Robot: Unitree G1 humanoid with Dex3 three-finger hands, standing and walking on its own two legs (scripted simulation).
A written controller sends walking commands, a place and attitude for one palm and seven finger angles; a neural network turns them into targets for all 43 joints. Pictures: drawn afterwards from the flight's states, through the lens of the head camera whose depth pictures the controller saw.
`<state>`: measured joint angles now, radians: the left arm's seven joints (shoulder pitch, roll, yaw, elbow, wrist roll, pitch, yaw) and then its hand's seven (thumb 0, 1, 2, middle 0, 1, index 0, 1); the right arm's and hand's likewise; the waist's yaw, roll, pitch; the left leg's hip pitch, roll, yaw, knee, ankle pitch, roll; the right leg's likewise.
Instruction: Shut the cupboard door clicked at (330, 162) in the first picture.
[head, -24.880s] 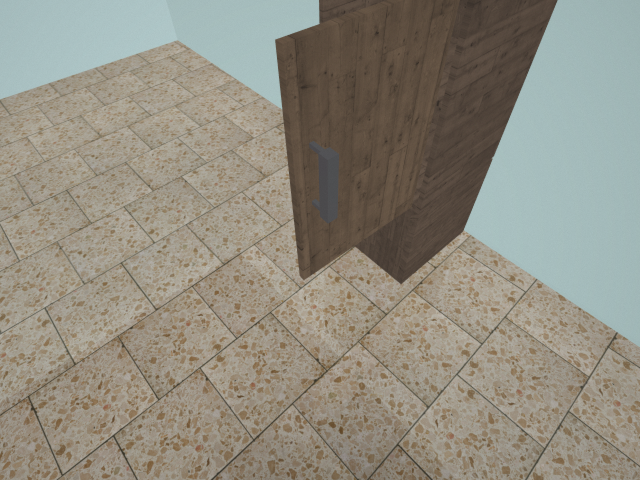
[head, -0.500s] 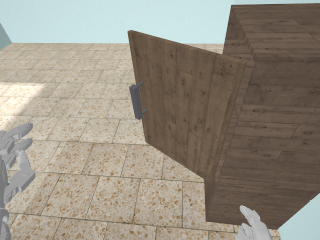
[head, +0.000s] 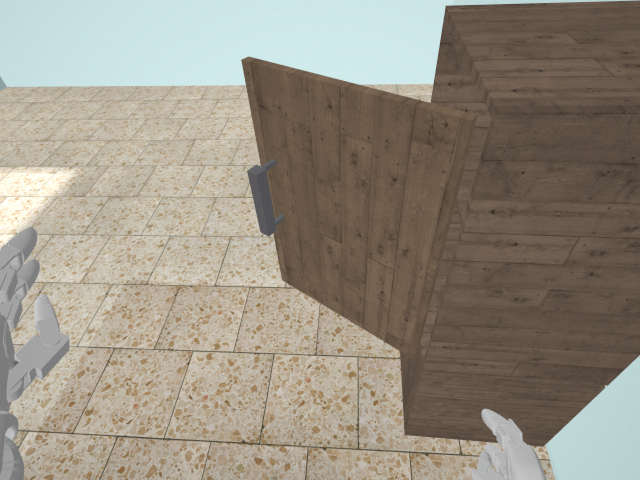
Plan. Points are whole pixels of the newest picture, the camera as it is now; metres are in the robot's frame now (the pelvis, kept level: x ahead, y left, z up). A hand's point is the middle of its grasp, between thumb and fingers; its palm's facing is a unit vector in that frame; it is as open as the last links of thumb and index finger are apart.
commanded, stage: step back with the hand held close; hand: left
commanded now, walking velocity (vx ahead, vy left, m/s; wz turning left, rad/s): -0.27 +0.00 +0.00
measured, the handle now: (269, 197) +0.65 +0.19 -0.02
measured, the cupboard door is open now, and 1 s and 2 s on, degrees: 58 58 58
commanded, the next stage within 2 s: stop stepping back and stand still in 1.36 s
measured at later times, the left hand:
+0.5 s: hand (8, 383) +0.15 +0.29 +0.16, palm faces +0.44 -0.75 -0.49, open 7.4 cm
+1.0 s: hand out of the picture +0.08 +0.28 +0.16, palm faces +0.46 -0.73 -0.51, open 7.4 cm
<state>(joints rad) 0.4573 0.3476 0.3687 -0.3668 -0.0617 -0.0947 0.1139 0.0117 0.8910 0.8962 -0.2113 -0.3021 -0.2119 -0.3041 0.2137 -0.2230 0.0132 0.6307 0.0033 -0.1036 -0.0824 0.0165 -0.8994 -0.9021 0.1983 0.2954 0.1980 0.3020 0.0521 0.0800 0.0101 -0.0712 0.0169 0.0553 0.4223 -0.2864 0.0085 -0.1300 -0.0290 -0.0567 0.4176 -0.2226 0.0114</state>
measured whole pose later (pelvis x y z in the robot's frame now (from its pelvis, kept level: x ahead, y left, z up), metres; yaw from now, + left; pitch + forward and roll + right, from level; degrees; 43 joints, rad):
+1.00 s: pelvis -0.13 +0.01 -0.03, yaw +3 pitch -1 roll -1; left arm 0.52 0.47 0.48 -0.48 -0.02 -0.26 0.17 0.01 0.89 0.90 -0.21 -0.30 -0.21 -0.30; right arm 0.25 -0.24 -0.02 0.57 0.01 -0.06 -0.09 0.02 -0.90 -0.90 0.20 0.30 0.20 0.30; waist -0.06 0.00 0.02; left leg -0.47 0.01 0.03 0.67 -0.23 0.05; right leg -0.46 0.01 0.02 0.62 -0.14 0.03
